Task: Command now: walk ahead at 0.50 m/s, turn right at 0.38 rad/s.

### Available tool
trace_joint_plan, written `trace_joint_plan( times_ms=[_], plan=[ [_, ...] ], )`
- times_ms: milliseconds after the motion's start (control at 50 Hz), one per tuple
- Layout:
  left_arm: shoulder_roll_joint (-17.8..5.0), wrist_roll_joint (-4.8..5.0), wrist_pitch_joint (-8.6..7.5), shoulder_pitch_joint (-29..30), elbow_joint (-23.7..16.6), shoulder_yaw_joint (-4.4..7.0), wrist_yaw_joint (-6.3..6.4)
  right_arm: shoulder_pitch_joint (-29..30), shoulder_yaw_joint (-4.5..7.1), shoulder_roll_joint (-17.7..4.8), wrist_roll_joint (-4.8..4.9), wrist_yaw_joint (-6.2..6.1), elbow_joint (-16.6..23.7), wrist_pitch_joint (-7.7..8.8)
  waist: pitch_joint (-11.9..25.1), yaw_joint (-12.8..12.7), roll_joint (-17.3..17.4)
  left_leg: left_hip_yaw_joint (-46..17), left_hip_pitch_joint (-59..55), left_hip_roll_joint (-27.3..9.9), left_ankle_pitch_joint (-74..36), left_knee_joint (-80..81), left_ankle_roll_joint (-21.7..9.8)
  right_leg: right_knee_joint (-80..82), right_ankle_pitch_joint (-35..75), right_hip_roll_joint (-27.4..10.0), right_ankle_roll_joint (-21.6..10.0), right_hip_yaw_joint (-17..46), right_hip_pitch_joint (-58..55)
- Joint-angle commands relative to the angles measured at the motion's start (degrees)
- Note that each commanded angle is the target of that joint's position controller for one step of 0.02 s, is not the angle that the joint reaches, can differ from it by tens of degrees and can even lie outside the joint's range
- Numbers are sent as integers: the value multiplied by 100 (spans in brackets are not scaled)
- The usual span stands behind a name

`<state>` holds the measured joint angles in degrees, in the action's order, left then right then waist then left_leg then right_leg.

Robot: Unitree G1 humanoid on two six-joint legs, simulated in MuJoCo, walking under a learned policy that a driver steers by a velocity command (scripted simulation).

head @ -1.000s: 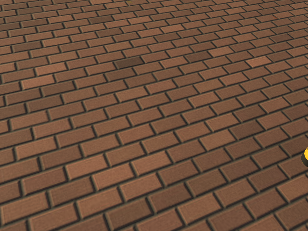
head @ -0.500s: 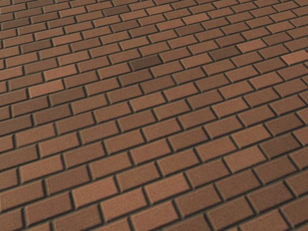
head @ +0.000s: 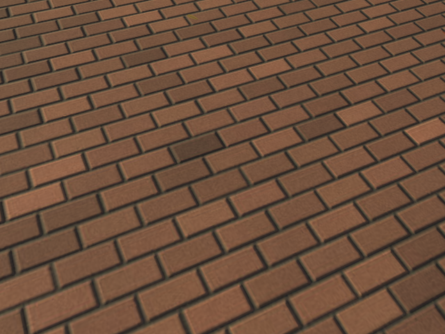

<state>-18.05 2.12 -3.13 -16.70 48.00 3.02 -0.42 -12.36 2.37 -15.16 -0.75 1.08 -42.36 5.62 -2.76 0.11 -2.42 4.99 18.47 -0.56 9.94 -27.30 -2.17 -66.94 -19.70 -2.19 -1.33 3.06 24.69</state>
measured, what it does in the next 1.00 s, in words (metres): walks ahead, turning right: right foot, then left foot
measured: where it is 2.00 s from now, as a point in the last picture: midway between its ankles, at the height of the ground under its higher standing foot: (366, 208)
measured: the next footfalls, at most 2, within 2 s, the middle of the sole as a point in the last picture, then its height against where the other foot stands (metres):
right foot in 0.40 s outside the picture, level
left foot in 0.88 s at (245, 256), level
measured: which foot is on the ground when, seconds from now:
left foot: down 0.00-0.38, up 0.40-0.86, down 0.88-1.00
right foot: up 0.00-0.38, down 0.40-0.88, up 0.90-1.00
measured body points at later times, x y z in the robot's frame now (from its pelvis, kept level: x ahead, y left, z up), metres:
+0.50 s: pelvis +0.27 -0.07 -0.01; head +0.31 -0.09 +0.44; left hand +0.49 +0.16 -0.11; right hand +0.29 -0.37 -0.13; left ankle +0.18 +0.11 -0.64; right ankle +0.32 -0.14 -0.74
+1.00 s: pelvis +0.57 -0.12 +0.00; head +0.59 -0.13 +0.44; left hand +0.79 +0.08 -0.12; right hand +0.56 -0.43 -0.09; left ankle +0.67 -0.06 -0.74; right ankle +0.40 -0.17 -0.64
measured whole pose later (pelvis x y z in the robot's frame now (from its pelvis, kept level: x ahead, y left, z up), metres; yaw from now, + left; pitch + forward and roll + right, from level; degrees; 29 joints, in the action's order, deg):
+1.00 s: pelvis +0.57 -0.12 +0.00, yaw -35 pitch +1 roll +2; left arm -17.4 1.6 -1.0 -19.0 41.9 3.7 0.8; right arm -8.3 3.1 -15.1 -0.6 0.9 -40.1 6.3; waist -1.5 -1.3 -2.0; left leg 1.8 19.6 1.8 9.8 -28.0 -1.1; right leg -68.4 -23.3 1.8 -1.1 6.0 22.3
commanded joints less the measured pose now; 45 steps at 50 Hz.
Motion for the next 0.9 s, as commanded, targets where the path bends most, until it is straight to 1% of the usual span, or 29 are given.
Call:
trace_joint_plan(
  times_ms=[20, 80, 140, 180, 240, 280, 300, 320, 340, 360, 380, 400, 420, 440, 460, 480, 500, 520, 540, 580, 620, 680, 720, 760, 820, 840, 860, 880, 900],
  plan=[
    [-334, 10, 56, -72, -380, 143, -3, -169, 190, -598, -28, -44, 158, 161, 466, 61, 839, -1379, -1285, -1505, -656, 1702, -787, 10, 533, -491, 50, 330, 995],
    [-186, -44, 178, 225, -530, 129, -2, -157, 258, -737, -24, -92, 29, 195, 144, 21, 620, -758, -1236, -1520, -1174, 1925, -843, 549, 1011, -514, 146, 363, 1387],
    [-94, -76, 147, 612, -675, 95, -85, -172, 296, -841, -18, -154, -55, 138, -19, 113, 562, -150, -1363, -1386, -1257, 2034, -763, 1618, 1839, -475, 181, 195, 1443],
    [-14, -96, 113, 1009, -811, 50, -166, -261, 328, -940, 10, -190, -112, 91, -142, 266, 491, 168, -1440, -1374, -1316, 2067, -717, 2235, 2213, -428, 143, -87, 1341],
    [13, -97, 101, 1511, -1050, 18, -257, -527, 383, -1051, 82, -208, -260, -9, -322, 441, 406, 428, -1890, -1510, -1537, 1953, -683, 2782, 2182, -368, 8, -343, 1438],
    [-38, -92, 105, 1686, -1194, 32, -313, -600, 419, -1114, 147, -205, -331, -97, -354, 432, 443, 551, -2289, -1610, -2029, 1703, -621, 2988, 1865, -291, -134, -493, 1494],
    [-90, -91, 111, 1672, -1246, 59, -335, -556, 437, -1171, 170, -211, -333, -139, -290, 349, 499, 635, -2422, -1630, -2699, 1471, -566, 3060, 1638, -184, -232, -609, 1349],
    [-174, -90, 126, 1564, -1273, 105, -344, -500, 464, -1258, 196, -225, -318, -181, -134, 227, 598, 711, -2526, -1630, -3671, 1130, -507, 3059, 1361, -11, -344, -772, 1060],
    [-295, -83, 151, 1296, -1252, 174, -338, -443, 491, -1342, 228, -243, -294, -227, 96, 35, 720, 765, -2593, -1615, -4631, 637, -447, 3009, 1054, 197, -471, -933, 644],
    [-493, -60, 177, 720, -1137, 291, -317, -363, 505, -1393, 251, -251, -264, -277, 422, -310, 759, 829, -2500, -1537, -5198, -193, -369, 3050, 878, 432, -627, -1044, -73],
    [-793, -50, 200, -202, -903, 475, -243, -256, 474, -1342, 278, -256, -231, -294, 887, -832, 635, 951, -1926, -1310, -4870, -1433, -177, 3447, 1193, 657, -853, -997, -1452],
    [-1296, -39, 278, -905, -730, 644, -108, -403, 342, -982, 99, -261, -124, -239, 1325, -993, -193, 913, -388, -974, -2123, -3262, 107, 3561, 1265, -136, -1189, 379, -3111],
    [-1772, -46, 181, -559, -881, 657, -114, -921, 114, -252, -29, -184, 184, -61, 1916, -210, -1284, -43, 1987, 293, 2554, -5064, 422, 4304, 80, -1447, -2361, 3824, -4667],
    [-1237, -59, 85, -656, -984, 517, -162, -163, 186, -808, 202, -107, 272, 154, 2150, -719, -464, -1092, 2619, 152, 2413, -5422, 311, 5103, -525, -1649, -2300, 4416, -4709],
    [-967, -86, -6, -429, -937, 438, -174, 279, 234, -987, 371, -77, 434, 260, 1275, -675, -252, -1045, 2960, -103, 1789, -5140, 171, 5220, -162, -1515, -2023, 3613, -4057],
    [-792, -68, -49, -71, -970, 381, -174, 285, 219, -937, 271, -125, 389, 307, 829, -386, 229, -1031, 2677, -368, 1290, -4635, 133, 5174, 489, -1248, -1795, 2919, -3213],
    [-601, -81, -58, 273, -1035, 325, -157, 241, 255, -966, 98, -166, 319, 296, 577, -166, 278, -1026, 2278, -526, 1002, -4147, 190, 5199, 1165, -997, -1656, 2359, -2510],
    [-503, -158, -66, 431, -1129, 280, -123, 108, 285, -991, 44, -161, 295, 234, 543, 3, 134, -1069, 1893, -626, 789, -3935, 241, 5303, 1621, -844, -1617, 2069, -2084],
    [-515, -166, -71, 469, -1157, 283, -95, 52, 290, -952, 17, -155, 309, 172, 525, 71, 90, -1029, 1721, -633, 696, -3724, 328, 5393, 1961, -766, -1631, 1926, -1851],
    [-635, -137, -87, 337, -1106, 314, -21, 121, 247, -771, -26, -156, 357, 69, 446, 85, 122, -878, 1635, -593, 465, -3231, 516, 5444, 2596, -645, -1639, 1538, -1464],
    [-777, -117, -71, 142, -1035, 352, 62, 553, 189, -630, -32, -164, 513, 29, 294, -44, 91, -793, 1711, -479, -173, -2424, 656, 5446, 2699, -460, -1511, 1260, -1254],
    [-803, -78, 0, -100, -947, 359, 127, 1200, 102, -448, 10, -103, 675, 63, 232, -325, -132, -740, 1296, -178, -1285, -1028, 686, 5317, 2139, -164, -1198, 1043, -1047],
    [-830, -64, 32, -311, -866, 366, 142, 1523, 101, -485, 80, -44, 772, 101, 210, -472, -197, -739, 1062, -22, -1609, -553, 665, 5252, 1804, -235, -1117, 1236, -1080],
    [-785, -35, 66, -462, -792, 358, 156, 1662, 139, -609, 116, 10, 844, 147, 204, -499, -243, -891, 1050, 23, -1503, -221, 576, 4965, 1601, -375, -1073, 1560, -1423],
    [-774, -57, 119, -418, -783, 373, 191, 1432, 234, -820, 132, 54, 818, 220, 242, -305, -446, -1004, 799, 35, -834, 3, 336, 4446, 1716, -591, -950, 2060, -1888],
    [-740, -65, 136, -326, -808, 367, 187, 1080, 283, -884, 128, 37, 735, 246, 339, -104, -518, -910, 348, 64, -714, 143, 210, 4185, 1960, -537, -872, 2097, -1868],
    [-569, -87, 131, -258, -855, 305, 165, 484, 373, -1036, 80, -2, 608, 276, 717, 210, -439, -914, -607, -51, -782, 293, 8, 3493, 2267, -244, -700, 1913, -1699],
    [-241, -183, 116, -287, -969, 175, 135, -365, 449, -1324, -24, -55, 548, 282, 1582, 550, 102, -1764, -2137, -957, -430, 117, -354, 1959, 1552, 106, -496, 1489, -1022],
    [128, -14, 67, -1136, -1121, 58, 128, -841, 553, -1727, -74, -31, 339, 203, 2295, 184, 2065, -4469, -3998, -2256, 816, 619, -1312, 81, -1291, 930, -97, 762, 1088]
  ],
)
Keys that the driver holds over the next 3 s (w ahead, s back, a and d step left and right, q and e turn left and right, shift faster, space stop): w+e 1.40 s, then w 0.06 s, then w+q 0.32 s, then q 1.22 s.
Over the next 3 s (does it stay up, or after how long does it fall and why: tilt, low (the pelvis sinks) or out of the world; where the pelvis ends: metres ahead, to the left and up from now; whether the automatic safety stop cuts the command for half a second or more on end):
stays up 1.00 -0.61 0.01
